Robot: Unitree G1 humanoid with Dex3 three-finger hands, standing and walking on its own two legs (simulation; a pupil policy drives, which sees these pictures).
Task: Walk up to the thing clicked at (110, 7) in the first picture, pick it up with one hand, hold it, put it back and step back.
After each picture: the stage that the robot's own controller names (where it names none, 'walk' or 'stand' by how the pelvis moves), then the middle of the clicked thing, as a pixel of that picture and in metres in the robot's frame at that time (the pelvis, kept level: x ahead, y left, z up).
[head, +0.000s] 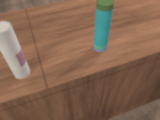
stand; (102, 27) +0.64 -0.07 +0.05
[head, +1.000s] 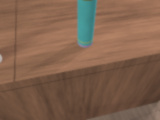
sink last; (86, 19) +0.59 +0.01 +0.09
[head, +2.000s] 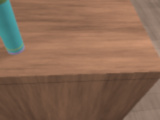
rise first; (6, 25) +0.54 +0.29 +0.09
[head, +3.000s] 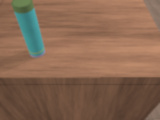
stand; (30, 30) +0.57 +0.23 +0.08
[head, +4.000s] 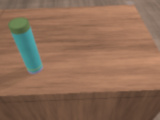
stand; (28, 48) +0.52 +0.25 +0.04
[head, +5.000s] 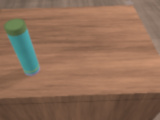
stand; (24, 50) +0.51 +0.25 +0.04
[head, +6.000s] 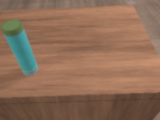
stand; (22, 50) +0.51 +0.27 +0.04
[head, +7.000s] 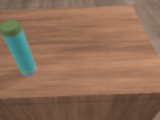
stand; (21, 51) +0.51 +0.27 +0.04
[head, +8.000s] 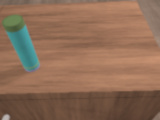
rise first; (23, 46) +0.52 +0.26 +0.05
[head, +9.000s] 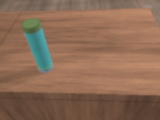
go down; (39, 48) +0.53 +0.24 +0.05
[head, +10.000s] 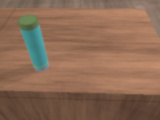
go down; (35, 45) +0.53 +0.22 +0.05
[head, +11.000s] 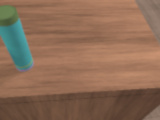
go down; (16, 43) +0.50 +0.23 +0.07
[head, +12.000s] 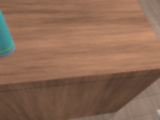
close in; out of the picture +0.51 +0.24 +0.10
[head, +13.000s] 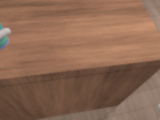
close; out of the picture +0.53 +0.25 +0.12
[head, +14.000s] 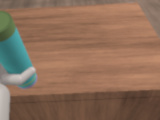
lift; (14, 57) +0.35 +0.20 +0.19
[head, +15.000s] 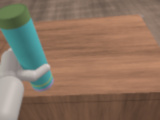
hold; (30, 54) +0.33 +0.16 +0.23
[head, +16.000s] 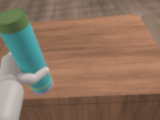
hold; (29, 57) +0.33 +0.16 +0.21
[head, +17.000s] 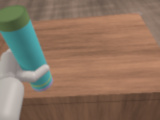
crouch; (29, 55) +0.33 +0.16 +0.22
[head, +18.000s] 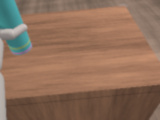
crouch; (7, 15) +0.46 +0.21 +0.26
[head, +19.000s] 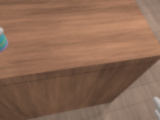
lower; out of the picture +0.52 +0.23 +0.11
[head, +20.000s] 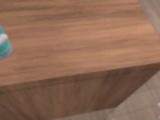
lower; out of the picture +0.50 +0.23 +0.11
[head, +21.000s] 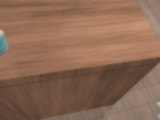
lower; out of the picture +0.51 +0.24 +0.12
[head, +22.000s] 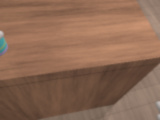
lower; out of the picture +0.51 +0.24 +0.12
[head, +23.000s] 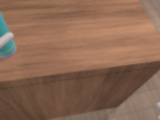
loosen; out of the picture +0.51 +0.22 +0.12
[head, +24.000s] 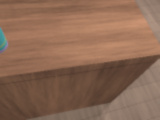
rise; out of the picture +0.51 +0.23 +0.12
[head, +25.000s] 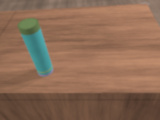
sink last; (38, 50) +0.49 +0.22 +0.08
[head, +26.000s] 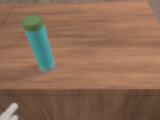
stand; (40, 46) +0.50 +0.21 +0.06
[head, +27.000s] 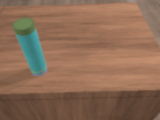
stand; (32, 50) +0.49 +0.22 +0.05
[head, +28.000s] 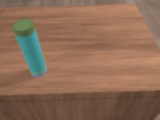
stand; (32, 51) +0.49 +0.22 +0.05
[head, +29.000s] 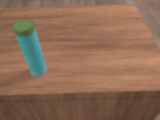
stand; (32, 51) +0.49 +0.22 +0.05
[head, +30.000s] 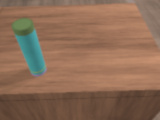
stand; (31, 50) +0.50 +0.22 +0.05
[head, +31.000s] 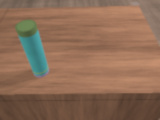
walk; (34, 51) +0.50 +0.22 +0.05
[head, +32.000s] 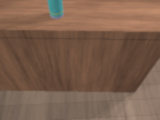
walk; out of the picture +0.77 +0.16 +0.08
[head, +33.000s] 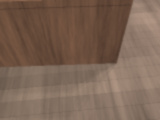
stand; out of the picture +1.14 +0.29 +0.08
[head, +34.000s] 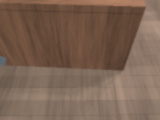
stand; out of the picture +1.14 +0.20 +0.06
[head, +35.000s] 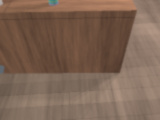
stand; out of the picture +1.15 +0.22 +0.04
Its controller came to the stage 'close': yes
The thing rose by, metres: 0.21
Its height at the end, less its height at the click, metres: +0.00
